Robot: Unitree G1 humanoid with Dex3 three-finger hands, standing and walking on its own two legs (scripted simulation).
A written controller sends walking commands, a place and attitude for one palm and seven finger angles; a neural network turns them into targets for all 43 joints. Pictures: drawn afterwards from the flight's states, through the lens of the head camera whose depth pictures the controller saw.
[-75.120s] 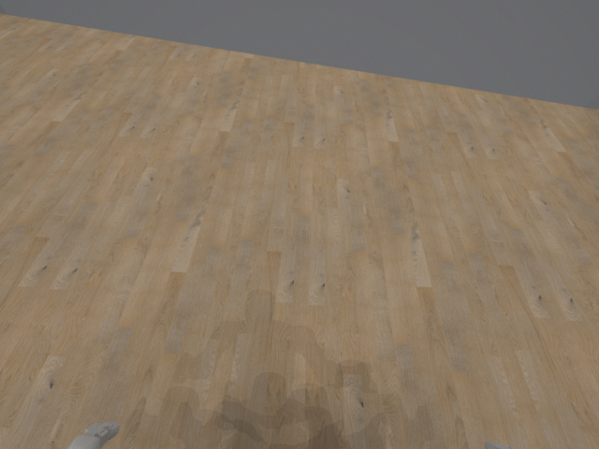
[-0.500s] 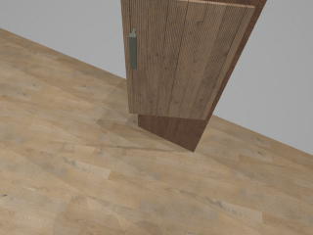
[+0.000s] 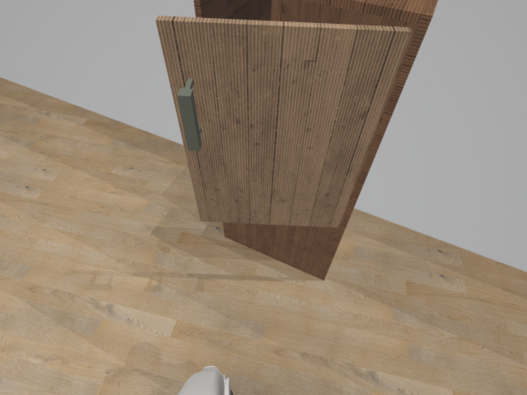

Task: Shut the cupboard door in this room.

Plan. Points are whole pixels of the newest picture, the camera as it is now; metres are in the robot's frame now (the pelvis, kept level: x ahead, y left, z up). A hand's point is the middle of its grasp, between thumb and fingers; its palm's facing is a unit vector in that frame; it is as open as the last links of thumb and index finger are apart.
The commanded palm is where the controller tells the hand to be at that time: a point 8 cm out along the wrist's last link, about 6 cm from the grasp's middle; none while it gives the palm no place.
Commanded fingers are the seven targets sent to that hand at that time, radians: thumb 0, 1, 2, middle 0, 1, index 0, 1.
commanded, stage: take the last steps up to it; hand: left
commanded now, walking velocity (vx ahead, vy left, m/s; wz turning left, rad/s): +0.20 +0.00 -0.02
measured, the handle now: (192, 115) +0.60 +0.18 +0.07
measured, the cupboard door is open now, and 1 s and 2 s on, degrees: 23 23 23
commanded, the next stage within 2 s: come to a stop and stand still in 0.14 s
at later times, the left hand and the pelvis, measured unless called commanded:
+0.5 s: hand (170, 364) +0.20 +0.18 -0.17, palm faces -0.02 -0.97 -0.23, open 7.4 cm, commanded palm none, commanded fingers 0.00 0.90 0.90 -0.20 -0.30 -0.20 -0.30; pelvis +0.13 -0.01 +0.00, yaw -3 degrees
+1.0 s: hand (144, 393) +0.15 +0.22 -0.18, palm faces +0.04 -0.98 -0.21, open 7.4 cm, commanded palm none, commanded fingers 0.00 0.90 0.90 -0.20 -0.30 -0.20 -0.30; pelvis +0.09 +0.02 +0.01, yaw -2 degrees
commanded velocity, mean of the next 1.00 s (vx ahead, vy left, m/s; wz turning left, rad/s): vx -0.06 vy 0.01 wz -0.01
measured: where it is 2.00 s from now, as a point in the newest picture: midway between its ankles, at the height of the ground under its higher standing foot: outside the picture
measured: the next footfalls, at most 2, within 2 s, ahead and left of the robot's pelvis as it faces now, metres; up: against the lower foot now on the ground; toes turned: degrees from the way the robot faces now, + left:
left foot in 0.08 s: +0.17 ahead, +0.11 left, +0.00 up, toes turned +7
right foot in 0.46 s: +0.20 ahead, -0.13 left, +0.00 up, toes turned -5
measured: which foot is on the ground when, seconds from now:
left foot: up 0.00-0.06, down 0.08-0.52, up 0.54-0.78, down 0.80-1.00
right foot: down 0.00-0.08, up 0.10-0.44, down 0.46-0.80, up 0.82-1.00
